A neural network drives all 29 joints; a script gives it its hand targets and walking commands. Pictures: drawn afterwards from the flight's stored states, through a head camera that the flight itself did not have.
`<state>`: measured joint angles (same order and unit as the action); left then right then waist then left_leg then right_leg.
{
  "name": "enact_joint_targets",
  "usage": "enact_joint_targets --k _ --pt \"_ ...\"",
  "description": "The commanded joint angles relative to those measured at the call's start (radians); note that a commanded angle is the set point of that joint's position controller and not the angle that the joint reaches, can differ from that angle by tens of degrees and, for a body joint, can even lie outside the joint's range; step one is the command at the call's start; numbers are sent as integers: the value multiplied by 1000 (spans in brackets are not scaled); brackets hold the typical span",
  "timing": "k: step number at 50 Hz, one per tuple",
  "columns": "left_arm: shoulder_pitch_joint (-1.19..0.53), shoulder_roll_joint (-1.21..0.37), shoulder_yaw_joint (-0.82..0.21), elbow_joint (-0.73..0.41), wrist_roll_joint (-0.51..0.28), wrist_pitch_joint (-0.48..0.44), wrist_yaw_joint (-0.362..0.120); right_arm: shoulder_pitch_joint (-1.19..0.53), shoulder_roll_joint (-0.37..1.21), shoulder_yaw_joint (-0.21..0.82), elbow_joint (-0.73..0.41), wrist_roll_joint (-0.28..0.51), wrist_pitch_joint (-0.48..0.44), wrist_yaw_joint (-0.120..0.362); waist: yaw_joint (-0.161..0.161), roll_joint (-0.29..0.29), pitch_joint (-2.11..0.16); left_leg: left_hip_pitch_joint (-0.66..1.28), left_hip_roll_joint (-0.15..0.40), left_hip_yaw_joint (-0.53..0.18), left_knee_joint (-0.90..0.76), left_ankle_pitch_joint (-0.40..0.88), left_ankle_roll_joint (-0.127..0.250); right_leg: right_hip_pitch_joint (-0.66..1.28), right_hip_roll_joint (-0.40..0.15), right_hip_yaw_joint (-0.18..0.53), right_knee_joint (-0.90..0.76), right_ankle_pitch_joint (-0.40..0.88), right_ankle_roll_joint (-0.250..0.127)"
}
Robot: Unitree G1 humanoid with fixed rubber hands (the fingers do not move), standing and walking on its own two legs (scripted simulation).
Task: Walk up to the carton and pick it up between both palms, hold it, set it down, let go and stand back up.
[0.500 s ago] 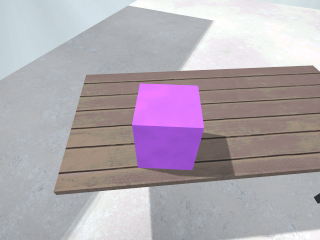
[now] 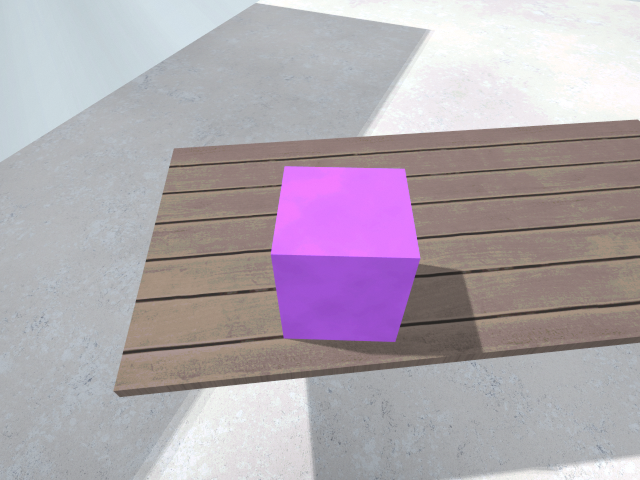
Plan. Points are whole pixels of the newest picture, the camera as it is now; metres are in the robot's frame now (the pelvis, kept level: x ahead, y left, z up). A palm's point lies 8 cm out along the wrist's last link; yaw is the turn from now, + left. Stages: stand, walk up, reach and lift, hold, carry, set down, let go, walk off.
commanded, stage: walk up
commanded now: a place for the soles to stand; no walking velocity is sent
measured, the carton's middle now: (341, 257) +0.50 -0.01 -0.07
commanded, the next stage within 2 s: none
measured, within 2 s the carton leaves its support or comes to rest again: neither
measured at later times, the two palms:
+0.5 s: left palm out of the picture +0.15 +0.24 -0.11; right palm out of the picture +0.12 -0.24 -0.12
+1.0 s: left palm out of the picture +0.05 +0.22 -0.11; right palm out of the picture +0.11 -0.28 -0.11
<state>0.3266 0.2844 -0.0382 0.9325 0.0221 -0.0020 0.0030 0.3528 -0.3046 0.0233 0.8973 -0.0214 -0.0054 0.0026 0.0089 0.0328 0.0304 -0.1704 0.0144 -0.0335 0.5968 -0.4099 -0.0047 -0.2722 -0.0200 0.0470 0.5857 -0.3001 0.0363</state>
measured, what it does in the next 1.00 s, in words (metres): steps on the spot: right foot, then left foot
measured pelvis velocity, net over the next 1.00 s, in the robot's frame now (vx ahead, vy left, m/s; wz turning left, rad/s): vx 0.01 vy -0.03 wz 0.01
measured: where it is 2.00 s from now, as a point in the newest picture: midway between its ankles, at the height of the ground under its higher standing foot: outside the picture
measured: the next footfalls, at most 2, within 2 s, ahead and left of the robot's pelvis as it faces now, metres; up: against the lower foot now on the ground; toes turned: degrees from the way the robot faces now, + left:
right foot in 0.26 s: +0.12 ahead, -0.10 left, +0.00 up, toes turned -3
left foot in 0.54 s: +0.14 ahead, +0.14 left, +0.00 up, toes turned +1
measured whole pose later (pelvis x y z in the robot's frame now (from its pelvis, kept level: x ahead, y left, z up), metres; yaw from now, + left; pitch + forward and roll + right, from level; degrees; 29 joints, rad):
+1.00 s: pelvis +0.01 -0.03 +0.01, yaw +1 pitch -2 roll +1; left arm 0.29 0.23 -0.01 0.89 0.01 0.02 0.01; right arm 0.18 -0.27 0.00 0.85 -0.02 0.05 -0.02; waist 0.01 0.03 0.06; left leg -0.36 0.01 -0.06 0.72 -0.43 0.01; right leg -0.15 0.03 -0.03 0.50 -0.31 -0.05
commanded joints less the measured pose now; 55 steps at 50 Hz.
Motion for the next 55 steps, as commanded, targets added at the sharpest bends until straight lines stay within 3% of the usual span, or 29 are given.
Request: enact_joint_targets --k 1,3,4,7,9,11,12,13,14,15,17,20,24,27,29,31,34,37,39,41,42,43,44,45,46,48,49,52,55 --pt "-74 109 17 -73 5 -10 -4 121 -101 -28 -29 -6 -38 -8 -55 -81 34 57 58 -105 -181 211 66 -74 -44 61 -7 177 -100" --pt "-94 53 2 -114 20 -16 3 141 -166 -55 -17 2 -32 -16 -46 69 55 181 201 -243 -214 554 119 -234 34 -78 160 26 -41" --pt "-89 43 5 -122 22 -18 8 144 -168 -58 -14 -4 -24 -21 -50 66 40 228 247 -271 -197 654 155 -273 31 -73 177 -132 -39" --pt "-139 38 9 -155 24 -20 17 170 -140 -56 -14 -9 -12 -28 -65 85 110 211 240 -238 -188 806 186 -323 11 -77 208 -282 -45" --pt "-128 23 6 -160 9 -25 17 116 -118 -41 -22 -14 -7 -30 -35 112 117 164 201 -176 -149 862 161 -230 10 -72 71 -127 -58" --pt "20 50 32 -116 11 -34 17 22 -102 -28 -45 -11 -8 -20 66 86 32 -20 106 -34 3 894 79 139 8 -84 -117 293 -95" --pt "124 110 52 -95 7 -39 21 12 -86 -19 -74 -4 -15 -15 98 -15 -73 -180 51 -10 161 701 36 365 -94 41 -105 538 -138" --pt "164 162 65 -85 7 -32 26 69 -30 0 -85 14 -17 -20 93 -108 -180 -245 -33 25 345 266 -17 450 -302 278 -162 692 -231" --pt "133 151 56 -78 -11 -18 32 74 -1 0 -91 18 -2 -35 92 -90 -160 -208 -59 23 402 -235 -5 347 -383 345 -220 690 -329" --pt "85 134 52 -74 -13 -12 35 61 -3 -10 -87 11 12 -43 65 -106 -74 -178 -31 -29 440 -317 1 247 -388 342 -227 700 -372" --pt "-39 90 45 -109 -11 -11 36 72 14 -1 -80 1 6 -43 11 -161 1 -205 2 -39 399 -263 -3 180 -306 141 -218 693 -318" --pt "-131 65 31 -113 3 -11 33 79 0 -10 -59 0 -4 -39 -21 -135 56 -157 2 -21 183 -110 -33 130 -237 74 -171 886 -246" --pt "-186 104 42 -103 -10 1 22 65 23 -16 -73 13 -19 -38 -47 -137 -27 18 -13 73 -78 344 -25 81 -138 -61 -69 777 -185" --pt "-163 93 41 -114 -30 15 11 2 -91 -57 -90 3 -11 -48 -33 -64 -39 106 70 -53 -29 669 51 -95 -63 -58 7 336 -89" --pt "-114 59 41 -98 -29 45 23 -77 -152 -66 -113 18 2 -45 -11 68 -13 -124 279 -240 -200 575 197 65 26 -80 139 -152 -37" --pt "-135 67 51 -106 -6 68 30 -125 -175 -85 -127 24 13 -44 -23 124 42 -231 309 -292 -278 373 242 49 19 -60 231 -254 -28" --pt "-109 80 68 -89 -6 61 23 -158 -151 -91 -146 -2 18 -49 -16 134 47 -168 298 -245 -225 629 260 -42 25 -34 334 -285 -27" --pt "-97 80 68 -111 0 55 27 -140 -128 -87 -145 -3 22 -40 -34 137 -52 -53 277 -241 -183 588 254 -54 23 -29 309 -312 -19" --pt "-64 44 57 -111 -11 41 19 -192 -105 -70 -139 -5 36 -36 -6 145 -120 -34 205 -173 -161 401 195 25 9 -28 86 -215 -19" --pt "28 36 59 -81 -11 20 12 -247 -103 -75 -144 -13 51 -28 38 128 -122 -34 134 -113 -44 282 112 128 10 -74 -248 56 -21" --pt "4 74 63 -86 -7 10 13 -214 -74 -61 -135 -5 52 -18 18 58 -92 -114 95 -91 25 314 84 179 -37 2 -270 131 -29" --pt "-23 120 73 -107 4 5 15 -145 -22 -44 -126 0 45 -11 -12 -113 -100 -252 45 -59 75 145 42 251 -189 225 -341 115 -62" --pt "-88 183 79 -132 -18 5 15 -170 -5 -34 -133 7 47 -21 -24 -201 -19 -275 -30 4 139 -134 8 61 -325 334 -361 92 -152" --pt "-120 176 77 -121 -21 4 14 -199 -21 -31 -122 -7 53 -29 -13 -185 30 -167 16 -48 218 -137 15 -125 -356 375 -409 -93 -205" --pt "-170 130 70 -126 -18 2 11 -183 -35 -36 -101 0 51 -27 -48 -156 102 -122 31 -63 237 -104 14 -194 -311 301 -439 -215 -202" --pt "-155 87 53 -126 -11 -3 18 -141 -56 -39 -55 3 31 -17 -46 -121 135 -228 -4 -72 99 -12 25 13 -189 160 -365 107 -104" --pt "-121 80 50 -109 -14 -9 18 -140 -58 -39 -42 1 16 -19 -39 -118 121 -237 -3 -67 43 43 18 95 -163 108 -297 351 -86" --pt "-19 99 46 -67 -11 -20 4 -159 -23 -17 -42 -10 -11 -23 4 -162 3 -161 0 -10 -71 143 0 241 -160 84 -217 570 -87" --pt "-8 94 43 -67 -16 -16 2 -128 -31 -13 -19 -1 -13 -28 -2 -191 -57 -17 15 -32 -180 255 7 211 -146 72 -220 359 -78"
